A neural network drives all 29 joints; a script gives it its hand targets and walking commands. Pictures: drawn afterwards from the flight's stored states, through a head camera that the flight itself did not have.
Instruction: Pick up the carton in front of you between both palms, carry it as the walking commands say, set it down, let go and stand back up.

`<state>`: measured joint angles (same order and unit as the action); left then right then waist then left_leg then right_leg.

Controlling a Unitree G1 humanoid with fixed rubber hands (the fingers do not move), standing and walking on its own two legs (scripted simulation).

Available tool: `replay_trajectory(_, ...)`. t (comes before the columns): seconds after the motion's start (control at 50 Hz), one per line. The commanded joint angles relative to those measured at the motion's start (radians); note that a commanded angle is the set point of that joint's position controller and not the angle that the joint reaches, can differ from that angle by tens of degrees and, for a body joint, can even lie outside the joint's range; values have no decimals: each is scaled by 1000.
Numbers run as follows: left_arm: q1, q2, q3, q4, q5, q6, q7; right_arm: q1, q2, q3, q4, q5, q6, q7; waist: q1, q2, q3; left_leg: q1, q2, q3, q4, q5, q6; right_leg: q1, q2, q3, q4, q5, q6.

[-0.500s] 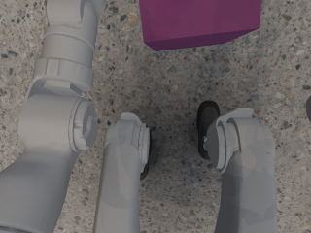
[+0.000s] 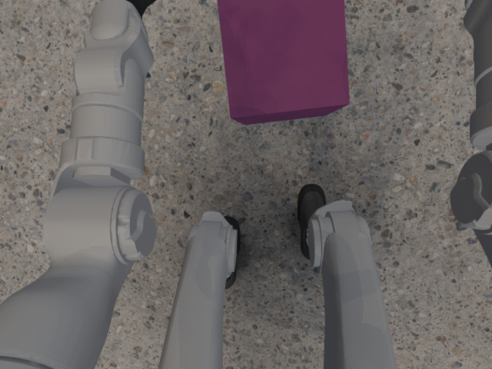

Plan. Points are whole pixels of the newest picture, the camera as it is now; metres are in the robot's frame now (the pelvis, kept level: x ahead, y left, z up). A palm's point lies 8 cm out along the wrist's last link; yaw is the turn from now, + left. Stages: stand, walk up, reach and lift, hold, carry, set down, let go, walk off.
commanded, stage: set down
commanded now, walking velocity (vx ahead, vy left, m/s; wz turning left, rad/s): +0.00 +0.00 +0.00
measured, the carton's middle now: (282, 69) +0.55 -0.06 -0.41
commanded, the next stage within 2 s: let go in 0.26 s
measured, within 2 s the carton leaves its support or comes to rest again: neither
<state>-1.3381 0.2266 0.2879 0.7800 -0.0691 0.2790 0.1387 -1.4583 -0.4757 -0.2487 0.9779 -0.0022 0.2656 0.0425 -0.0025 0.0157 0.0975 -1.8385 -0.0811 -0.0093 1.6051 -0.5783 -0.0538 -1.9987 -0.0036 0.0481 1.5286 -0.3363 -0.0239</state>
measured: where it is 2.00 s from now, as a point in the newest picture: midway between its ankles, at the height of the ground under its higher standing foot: (267, 249)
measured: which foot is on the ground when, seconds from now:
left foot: down 0.00-1.00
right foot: down 0.00-1.00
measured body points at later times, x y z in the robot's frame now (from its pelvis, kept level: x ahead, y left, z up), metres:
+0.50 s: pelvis +0.03 +0.00 +0.13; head +0.34 -0.05 +0.45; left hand +0.54 +0.14 +0.01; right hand +0.52 -0.28 +0.00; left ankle +0.06 +0.14 -0.50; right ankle +0.13 -0.11 -0.50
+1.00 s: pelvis +0.09 +0.01 +0.21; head +0.23 -0.02 +0.64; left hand +0.37 +0.21 +0.12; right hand +0.33 -0.26 +0.11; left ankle +0.06 +0.14 -0.50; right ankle +0.13 -0.11 -0.50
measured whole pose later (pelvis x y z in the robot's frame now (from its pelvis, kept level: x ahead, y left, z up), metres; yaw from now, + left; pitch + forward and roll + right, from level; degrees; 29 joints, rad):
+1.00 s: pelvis +0.09 +0.01 +0.21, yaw -5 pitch +20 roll +0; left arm -0.10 0.17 0.12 0.54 0.02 0.02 -0.05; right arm -0.13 -0.22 -0.14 0.56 -0.04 0.02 0.05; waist 0.01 0.03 -0.02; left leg -0.65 -0.03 -0.05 0.65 -0.35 -0.01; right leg -0.77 0.01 0.02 0.60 -0.17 0.00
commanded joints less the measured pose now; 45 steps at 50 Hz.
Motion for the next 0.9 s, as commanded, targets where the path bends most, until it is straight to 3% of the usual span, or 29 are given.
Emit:
replay_trajectory(0.0, -221, 119, 23, -119, 14, -23, -10, -274, -110, -14, -120, -7, -18, 6, 12, -143, -1239, 25, -45, 128, -278, 189, -18, 1352, 41, -14, -78, 468, 22)
replay_trajectory(0.28, -81, 59, 66, -88, 85, -62, -48, -130, -46, -99, -82, -112, -57, 33, -2, -85, -1122, 256, -24, 82, -569, 304, -33, 1449, 29, 2, -369, 524, 12)
replay_trajectory(0.4, 134, 53, 48, -157, 159, -74, -82, 96, 3, -105, -178, -179, -57, 19, -13, -83, -1197, 397, -22, 73, -682, 368, -22, 1652, 27, 10, -481, 627, 8)
replay_trajectory(0.48, 330, 53, 2, -240, 170, -99, -107, 298, 43, -71, -306, -156, -82, 7, -12, -79, -1200, 482, -13, 62, -747, 423, -8, 1761, 21, 20, -548, 702, 2)
replay_trajectory(0.56, 477, 47, -33, -298, 152, -129, -130, 457, 77, -35, -402, -112, -112, 10, -10, -72, -1110, 577, -1, 48, -809, 431, 5, 1787, 18, 21, -617, 680, 2)
replay_trajectory(0.76, 889, 23, -89, -265, 114, -219, -177, 935, 147, 23, -426, -70, -201, 19, 0, -50, -818, 858, 27, 13, -942, 422, 17, 1749, 11, 14, -767, 537, 8)
replay_trajectory(0.88, 1099, 31, -131, -310, 90, -264, -188, 1164, 155, 66, -484, -42, -250, 6, -2, -35, -664, 1041, 44, -3, -1027, 423, 22, 1810, 15, 5, -861, 461, 11)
